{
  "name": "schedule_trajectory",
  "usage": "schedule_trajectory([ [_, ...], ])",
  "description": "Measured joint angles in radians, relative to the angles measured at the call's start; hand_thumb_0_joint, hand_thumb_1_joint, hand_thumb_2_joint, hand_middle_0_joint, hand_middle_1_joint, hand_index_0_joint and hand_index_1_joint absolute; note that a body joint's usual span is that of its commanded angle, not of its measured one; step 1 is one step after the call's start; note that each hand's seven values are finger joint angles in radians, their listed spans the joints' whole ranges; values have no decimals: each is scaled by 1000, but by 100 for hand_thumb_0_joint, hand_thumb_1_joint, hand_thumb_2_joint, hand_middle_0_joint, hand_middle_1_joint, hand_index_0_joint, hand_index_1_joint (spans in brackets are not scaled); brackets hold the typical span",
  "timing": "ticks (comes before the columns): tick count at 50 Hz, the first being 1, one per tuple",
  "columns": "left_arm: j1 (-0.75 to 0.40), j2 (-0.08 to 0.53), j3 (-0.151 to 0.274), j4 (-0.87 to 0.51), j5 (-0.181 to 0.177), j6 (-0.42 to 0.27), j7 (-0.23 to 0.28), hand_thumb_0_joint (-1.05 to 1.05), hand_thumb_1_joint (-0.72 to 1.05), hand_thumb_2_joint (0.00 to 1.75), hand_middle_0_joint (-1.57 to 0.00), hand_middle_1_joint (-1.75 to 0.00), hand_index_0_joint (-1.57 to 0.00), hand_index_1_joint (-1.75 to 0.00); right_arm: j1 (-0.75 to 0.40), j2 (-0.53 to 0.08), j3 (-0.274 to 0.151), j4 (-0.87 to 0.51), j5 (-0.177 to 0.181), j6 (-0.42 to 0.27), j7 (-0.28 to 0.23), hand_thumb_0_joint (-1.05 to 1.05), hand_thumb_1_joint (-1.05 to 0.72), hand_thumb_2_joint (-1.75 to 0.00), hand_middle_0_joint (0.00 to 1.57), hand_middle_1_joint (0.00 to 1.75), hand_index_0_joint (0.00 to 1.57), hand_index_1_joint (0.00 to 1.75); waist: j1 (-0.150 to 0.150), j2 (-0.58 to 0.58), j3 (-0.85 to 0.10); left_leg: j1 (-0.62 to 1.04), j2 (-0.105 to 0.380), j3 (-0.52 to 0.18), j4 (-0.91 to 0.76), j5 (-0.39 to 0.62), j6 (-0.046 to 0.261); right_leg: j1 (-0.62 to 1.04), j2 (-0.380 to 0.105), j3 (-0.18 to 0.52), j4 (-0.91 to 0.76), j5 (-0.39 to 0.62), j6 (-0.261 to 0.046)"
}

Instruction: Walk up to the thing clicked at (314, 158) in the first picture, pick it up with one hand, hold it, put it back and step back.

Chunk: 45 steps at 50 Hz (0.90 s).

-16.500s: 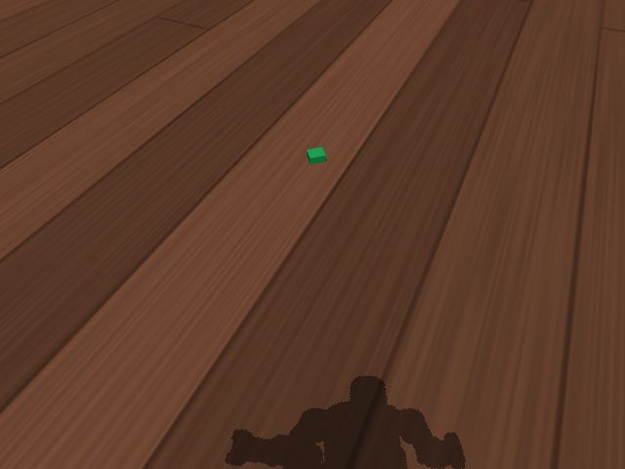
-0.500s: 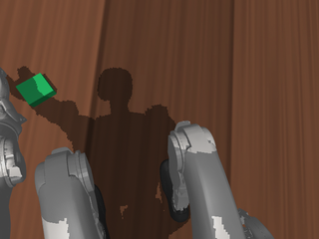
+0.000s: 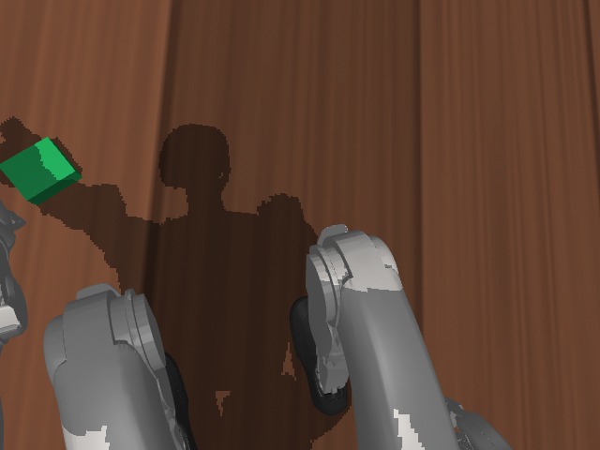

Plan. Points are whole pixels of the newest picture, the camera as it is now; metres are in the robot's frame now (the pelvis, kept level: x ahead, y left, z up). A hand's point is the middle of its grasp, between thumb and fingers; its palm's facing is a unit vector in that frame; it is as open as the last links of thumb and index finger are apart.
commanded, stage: rise first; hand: left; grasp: from above
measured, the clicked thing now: (42, 171) +0.51 +0.27 -0.30
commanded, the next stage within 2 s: approach in 1.28 s
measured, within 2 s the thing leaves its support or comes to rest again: neither
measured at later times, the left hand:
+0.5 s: hand out of the picture +0.46 +0.32 -0.18, palm faces -0.35 -0.22 -0.91, open 12.9 cm
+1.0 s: hand out of the picture +0.46 +0.31 -0.18, palm faces -0.37 -0.21 -0.90, open 12.5 cm
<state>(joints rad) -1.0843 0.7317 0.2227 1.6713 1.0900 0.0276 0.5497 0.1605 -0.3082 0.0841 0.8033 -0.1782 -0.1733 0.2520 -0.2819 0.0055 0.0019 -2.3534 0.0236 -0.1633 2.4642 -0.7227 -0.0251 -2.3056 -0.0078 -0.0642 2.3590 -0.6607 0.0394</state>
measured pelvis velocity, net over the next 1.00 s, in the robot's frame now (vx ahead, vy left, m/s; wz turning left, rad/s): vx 0.00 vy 0.00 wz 0.00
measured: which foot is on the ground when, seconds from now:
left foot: down 0.00-1.00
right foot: down 0.00-1.00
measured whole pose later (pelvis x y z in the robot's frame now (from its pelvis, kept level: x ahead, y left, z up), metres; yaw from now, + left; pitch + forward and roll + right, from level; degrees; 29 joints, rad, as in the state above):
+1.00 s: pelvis +0.00 +0.00 +0.00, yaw +0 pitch +34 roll -8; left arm -1.09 0.77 0.20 1.68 1.11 0.00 0.52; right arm 0.17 -0.32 0.11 0.78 -0.18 -0.17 0.25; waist -0.29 0.00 0.01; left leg -2.35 0.02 -0.17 2.46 -0.71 -0.03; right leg -2.30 -0.01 -0.07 2.35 -0.65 0.04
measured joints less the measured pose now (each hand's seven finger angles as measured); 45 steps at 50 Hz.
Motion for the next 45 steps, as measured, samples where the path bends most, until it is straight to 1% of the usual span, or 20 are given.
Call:
schedule_trajectory([
  [9, -21, 29, -3, 14, 5, 2, -10, 0, -33, 80, -27, -88, -27, -87, 6, -4, 16, -9, -1, -1, 5, 1, -90, -89, 20, 30, 20, 30, -11, -4, 8, -2, -1, -6, 6, 0, 1, 2, 1, -5, 1, 2, 2],
  [18, -14, 44, -11, -4, 12, -6, -29, 0, -32, 80, -28, -86, -29, -86, 11, -5, 23, -18, 0, -2, 7, 1, -90, -89, 20, 30, 20, 30, -14, -8, 13, -1, -1, -8, 9, 0, 7, 9, 2, -7, -3, 2, 7],
  [20, -8, 44, -7, -15, 10, -7, -29, 0, -32, 79, -29, -85, -29, -85, 14, -5, 22, -20, 2, -2, 7, 1, -90, -89, 20, 30, 20, 30, -13, -8, 10, -3, -1, -8, 9, -1, 7, 9, 3, -7, -4, 2, 7],
  [24, 5, 31, -16, -38, 9, -1, -28, 0, -32, 79, -30, -84, -30, -84, 20, -3, 16, -22, 7, 4, 10, 1, -90, -89, 20, 30, 20, 30, -7, -8, 2, 0, -2, -4, 4, -1, 8, 12, 1, -4, -7, -2, 6],
  [33, 2, 29, -35, -26, 9, -3, -45, 0, -32, 79, -31, -81, -30, -82, 12, -5, 14, -26, 10, 9, 9, 1, -90, -89, 20, 30, 20, 30, -6, -6, -9, 3, -5, 1, -4, 3, 8, 15, -3, -1, -10, -2, 5],
  [39, -5, 23, -31, -18, 9, -8, -38, 0, -30, 78, -33, -79, -32, -80, 12, -10, 16, -31, 10, 8, 9, 0, -90, -89, 20, 30, 20, 30, -4, -5, -8, 8, -5, 2, -8, 7, 3, 15, -3, 0, -10, 2, 2],
  [43, -7, 30, -31, 7, 8, -13, -38, 0, -29, 77, -34, -78, -33, -79, 7, -14, 20, -28, 6, 6, 4, 0, -90, -89, 20, 30, 20, 30, -7, -3, -7, 8, -3, -3, -8, 9, 2, 12, 0, -3, -11, 8, 1],
  [45, -5, 34, -25, 7, 13, -18, -41, 0, -28, 77, -34, -78, -33, -79, 5, -15, 21, -28, 2, 3, 2, 0, -90, -89, 20, 30, 20, 30, -9, -3, -2, 8, -3, -3, -6, 11, 1, 12, 0, -4, -10, 10, 2],
])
